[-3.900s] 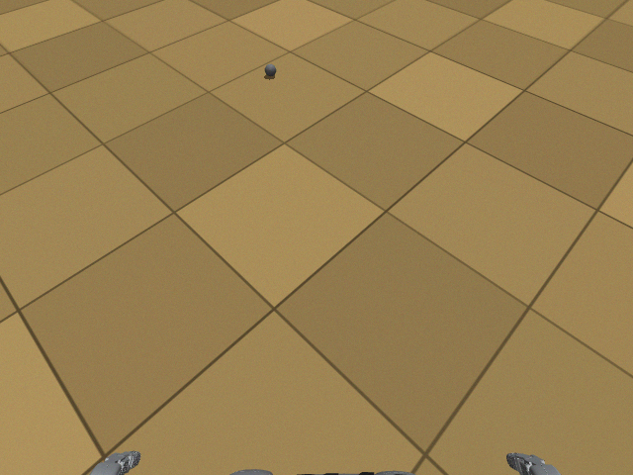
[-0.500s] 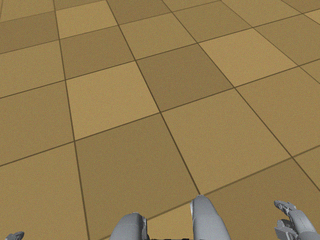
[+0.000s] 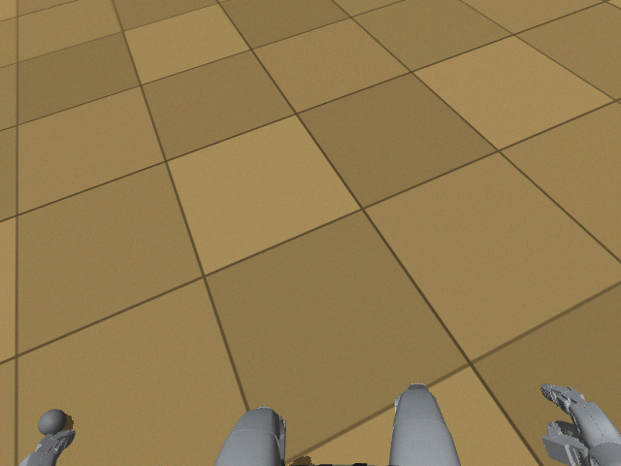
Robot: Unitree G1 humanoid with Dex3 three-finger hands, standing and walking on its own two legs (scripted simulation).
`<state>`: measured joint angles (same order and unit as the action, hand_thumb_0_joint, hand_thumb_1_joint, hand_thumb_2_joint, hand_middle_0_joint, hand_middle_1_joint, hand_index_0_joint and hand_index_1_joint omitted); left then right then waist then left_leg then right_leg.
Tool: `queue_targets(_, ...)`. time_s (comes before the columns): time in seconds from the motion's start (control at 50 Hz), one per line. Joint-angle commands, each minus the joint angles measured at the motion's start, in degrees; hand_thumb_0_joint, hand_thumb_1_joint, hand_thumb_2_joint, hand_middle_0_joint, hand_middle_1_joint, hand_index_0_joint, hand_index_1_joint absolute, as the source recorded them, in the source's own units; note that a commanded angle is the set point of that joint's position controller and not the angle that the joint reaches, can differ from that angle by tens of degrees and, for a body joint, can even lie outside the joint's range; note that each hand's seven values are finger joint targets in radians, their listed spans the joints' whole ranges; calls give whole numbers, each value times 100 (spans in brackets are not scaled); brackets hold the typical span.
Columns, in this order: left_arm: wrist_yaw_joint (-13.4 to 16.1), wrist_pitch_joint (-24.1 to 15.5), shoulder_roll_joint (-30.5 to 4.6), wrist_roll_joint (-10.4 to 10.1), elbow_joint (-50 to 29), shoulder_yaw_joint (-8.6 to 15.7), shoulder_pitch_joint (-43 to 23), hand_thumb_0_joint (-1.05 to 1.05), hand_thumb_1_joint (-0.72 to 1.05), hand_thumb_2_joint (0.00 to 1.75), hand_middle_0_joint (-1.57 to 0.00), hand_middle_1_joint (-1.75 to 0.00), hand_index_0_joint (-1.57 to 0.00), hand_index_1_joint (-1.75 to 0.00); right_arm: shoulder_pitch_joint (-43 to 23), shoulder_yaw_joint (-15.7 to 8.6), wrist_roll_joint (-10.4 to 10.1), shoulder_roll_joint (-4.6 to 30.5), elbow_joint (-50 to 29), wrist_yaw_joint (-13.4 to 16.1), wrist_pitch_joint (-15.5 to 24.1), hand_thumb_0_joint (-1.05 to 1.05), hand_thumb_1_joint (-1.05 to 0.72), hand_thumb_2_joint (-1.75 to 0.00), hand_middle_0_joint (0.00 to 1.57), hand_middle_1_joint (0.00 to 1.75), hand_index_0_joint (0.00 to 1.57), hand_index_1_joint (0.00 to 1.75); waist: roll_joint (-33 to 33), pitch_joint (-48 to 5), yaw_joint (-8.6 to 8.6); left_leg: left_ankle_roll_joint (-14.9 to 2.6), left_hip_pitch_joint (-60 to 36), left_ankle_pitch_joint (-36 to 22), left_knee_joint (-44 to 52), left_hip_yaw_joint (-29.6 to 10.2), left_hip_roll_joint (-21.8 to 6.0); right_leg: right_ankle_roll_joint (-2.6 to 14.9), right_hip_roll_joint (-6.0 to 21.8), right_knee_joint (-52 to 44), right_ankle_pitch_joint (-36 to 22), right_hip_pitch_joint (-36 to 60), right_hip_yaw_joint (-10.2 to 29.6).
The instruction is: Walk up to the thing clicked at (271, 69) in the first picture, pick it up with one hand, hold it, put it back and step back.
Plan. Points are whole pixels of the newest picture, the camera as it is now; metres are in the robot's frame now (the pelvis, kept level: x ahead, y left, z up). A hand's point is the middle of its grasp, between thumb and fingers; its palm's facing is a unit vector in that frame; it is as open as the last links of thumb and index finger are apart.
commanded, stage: walk up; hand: left
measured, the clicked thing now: (52, 422) +0.23 +0.82 -0.68
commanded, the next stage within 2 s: none
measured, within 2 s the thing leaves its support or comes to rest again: neither
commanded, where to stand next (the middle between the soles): -0.21 +0.71 m, yaw -17 degrees
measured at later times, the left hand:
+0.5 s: hand out of the picture +0.03 +0.50 -0.09, palm faces -0.11 -0.82 -0.56, open 7.4 cm
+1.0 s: hand out of the picture -0.05 +0.72 -0.10, palm faces -0.22 -0.82 -0.53, open 7.4 cm
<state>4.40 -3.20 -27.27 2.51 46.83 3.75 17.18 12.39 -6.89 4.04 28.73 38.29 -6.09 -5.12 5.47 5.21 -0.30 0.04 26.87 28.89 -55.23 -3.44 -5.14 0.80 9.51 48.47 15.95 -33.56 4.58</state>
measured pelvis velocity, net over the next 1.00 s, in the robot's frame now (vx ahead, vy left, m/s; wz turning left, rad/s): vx -0.16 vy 0.45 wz -0.19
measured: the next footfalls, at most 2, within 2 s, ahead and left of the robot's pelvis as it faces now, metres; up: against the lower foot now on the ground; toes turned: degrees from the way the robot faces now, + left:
right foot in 0.30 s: +0.05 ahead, +0.03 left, +0.00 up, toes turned -9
left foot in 0.62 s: -0.03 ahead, +0.46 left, +0.00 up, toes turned -6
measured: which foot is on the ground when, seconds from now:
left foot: down 0.00-0.30, up 0.32-0.60, down 0.62-0.94, up 0.96-1.00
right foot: down 0.00-0.02, up 0.04-0.28, down 0.30-0.64, up 0.66-0.92, down 0.94-1.00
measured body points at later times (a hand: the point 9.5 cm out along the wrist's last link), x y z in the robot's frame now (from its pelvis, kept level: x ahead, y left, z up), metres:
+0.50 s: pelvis -0.07 +0.21 +0.01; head -0.03 +0.16 +0.46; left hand +0.03 +0.54 -0.06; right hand +0.00 -0.12 -0.11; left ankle -0.04 +0.37 -0.60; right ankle +0.01 +0.04 -0.68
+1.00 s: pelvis -0.16 +0.45 +0.01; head -0.11 +0.40 +0.46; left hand -0.04 +0.76 -0.07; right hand -0.13 +0.12 -0.11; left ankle -0.09 +0.49 -0.66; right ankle -0.15 +0.34 -0.68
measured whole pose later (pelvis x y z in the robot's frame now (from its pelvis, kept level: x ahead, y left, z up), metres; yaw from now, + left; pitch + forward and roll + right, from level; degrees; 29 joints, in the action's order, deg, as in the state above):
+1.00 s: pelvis -0.16 +0.45 +0.01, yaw -11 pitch -2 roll -3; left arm 5.0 -2.2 -22.0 0.5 46.9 1.9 17.1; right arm 13.8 -4.7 3.9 24.4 37.7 -2.4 -6.6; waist 7.7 10.8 -1.9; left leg -1.7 32.0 27.7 -58.9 2.1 2.7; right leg 2.8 -1.8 47.2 22.4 -23.1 -5.1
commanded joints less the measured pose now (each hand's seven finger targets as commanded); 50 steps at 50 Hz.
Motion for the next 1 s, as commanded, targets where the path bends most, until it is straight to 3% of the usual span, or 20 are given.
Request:
queue_targets(0.0,304,-73,-987,-153,-406,349,-397,0,90,90,-20,-30,-20,-30,906,-556,58,1846,-269,249,187,0,-90,-90,20,30,20,30,1681,-378,-855,-1208,-869,-388,3246,-2621,-1193,176,-1692,1954,2169,-1804,-628)
queue_targets(0.02,402,-116,-1167,-159,-335,296,-622,0,90,90,-20,-30,-20,-30,385,-567,1,1889,-344,325,205,0,-90,-90,20,30,20,30,1351,-128,-722,-1608,-368,-750,3444,-3241,-1507,340,-1244,2472,2030,-1632,-145)
queue_targets(0.1,258,-75,-1222,-342,253,333,273,0,90,90,-20,-30,-20,-30,-113,-368,9,1168,-511,454,277,0,-90,-90,20,30,20,30,761,-381,-303,-1195,-855,-2616,2372,-1439,-868,248,-1028,2366,1083,-961,-383)
queue_targets(0.2,177,-42,-942,-361,212,274,813,0,90,90,-20,-30,-20,-30,-224,-187,90,821,-701,434,186,0,-90,-90,20,30,20,30,627,-581,-31,-1205,-591,-3564,1949,-859,-760,319,-732,218,785,748,-686)
queue_targets(0.24,239,-80,-1051,-262,320,352,1484,0,90,90,-20,-30,-20,-30,-292,-106,0,666,-796,387,106,0,-90,-90,20,30,20,30,0,-888,396,-609,151,-3547,759,-164,-232,465,-663,-1606,-365,2531,-482)
queue_targets(0.26,287,-99,-1500,-137,174,480,1454,0,90,90,-20,-30,-20,-30,98,-37,-70,390,-767,381,99,0,-90,-90,20,30,20,30,-937,-948,385,-162,1336,-2144,-258,25,189,688,53,-1813,-755,3535,930)
queue_targets(0.28,306,-109,-1712,-94,-161,507,1086,0,90,90,-20,-30,-20,-30,622,-1,-46,363,-730,387,72,0,-90,-90,20,30,20,30,-1267,-1124,1,124,2101,495,-1252,-194,265,1211,1601,-2050,-940,3766,2838)
queue_targets(0.3,358,-86,-1864,-158,-322,520,677,0,90,90,-20,-30,-20,-30,441,-174,14,804,-724,483,-23,0,-90,-90,20,30,20,30,-668,-948,12,15,1843,720,-2127,-657,288,1932,2198,-2447,-802,2549,3427)
queue_targets(0.32,385,-115,-1829,-200,-385,517,485,0,90,90,-20,-30,-20,-30,132,-243,31,967,-734,479,-42,0,-90,-90,20,30,20,30,-384,-667,59,-14,1674,378,-2599,-801,138,2103,2119,-2636,-255,1870,3302)
queue_targets(0.4,291,-111,-1635,-105,-447,508,-122,0,90,90,-20,-30,-20,-30,475,-342,-12,958,-405,249,-40,0,-90,-90,20,30,20,30,-1007,-349,-272,-9,889,-648,-2667,-511,343,1221,730,-2268,1042,651,1241)
queue_targets(0.52,189,-53,-1983,60,-342,675,226,0,90,90,-20,-30,-20,-30,61,-305,-50,812,-436,144,-71,0,-90,-90,20,30,20,30,-1719,-436,164,-96,416,394,-342,284,152,1165,484,-2021,1338,743,1052)
queue_targets(0.58,178,39,-1838,-27,-354,580,-31,0,90,90,-20,-30,-20,-30,1016,-392,-39,838,-40,161,4,0,-90,-90,20,30,20,30,-1245,-826,-333,-300,-1186,-70,1242,600,464,724,144,-1142,937,-67,469)
queue_targets(0.6,222,80,-1384,-68,-318,458,-88,0,90,90,-20,-30,-20,-30,1487,-474,79,1055,73,186,42,0,-90,-90,20,30,20,30,-71,-751,-691,-496,-1558,175,2135,-233,203,394,-638,406,1324,-889,-166)
queue_targets(0.62,315,77,-914,-155,-413,327,-299,0,90,90,-20,-30,-20,-30,1069,-560,56,1795,-179,259,81,0,-90,-90,20,30,20,30,1671,-378,-747,-1131,-741,264,3206,-2631,-1260,111,-1678,1934,2201,-1694,-720)
queue_targets(0.64,429,26,-1256,-124,-412,345,-787,0,90,90,-20,-30,-20,-30,338,-559,-76,2053,-232,329,97,0,-90,-90,20,30,20,30,1548,70,-712,-1798,253,431,3768,-3485,-1680,235,-1303,2534,2052,-1397,-116)
queue_targets(0.68,335,27,-1161,-297,-33,375,-487,0,90,90,-20,-30,-20,-30,-86,-356,28,1216,-388,429,141,0,-90,-90,20,30,20,30,200,330,-434,-1124,293,-679,2990,-1998,-896,217,-1283,2859,1335,-1211,179)
queue_targets(0.84,182,65,-974,-361,85,287,494,0,90,90,-20,-30,-20,-30,23,-201,55,824,-603,427,109,0,-90,-90,20,30,20,30,708,-436,-217,-1162,-827,-3158,2304,-1116,-775,169,-887,683,1219,554,-643)
queue_targets(0.9,250,-11,-1079,-221,176,364,1390,0,90,90,-20,-30,-20,-30,-13,-90,-62,500,-733,387,11,0,-90,-90,20,30,20,30,-197,-902,268,-463,-67,-3211,858,-420,-204,422,-576,-1971,-306,2725,-146)
queue_targets(0.94,292,-1,-1712,-112,-317,555,812,0,90,90,-20,-30,-20,-30,461,-110,-11,523,-740,458,-6,0,-90,-90,20,30,20,30,-1236,-794,60,230,2008,858,-1399,-392,528,1858,1935,-1916,-2483,3292,2871)
queue_targets(0.98,407,-63,-1678,-207,-500,522,266,0,90,90,-20,-30,-20,-30,-24,-296,-32,912,-757,507,-80,0,-90,-90,20,30,20,30,-424,-489,51,70,1414,336,-2798,-1221,343,2125,1987,-2228,-1892,1719,2795)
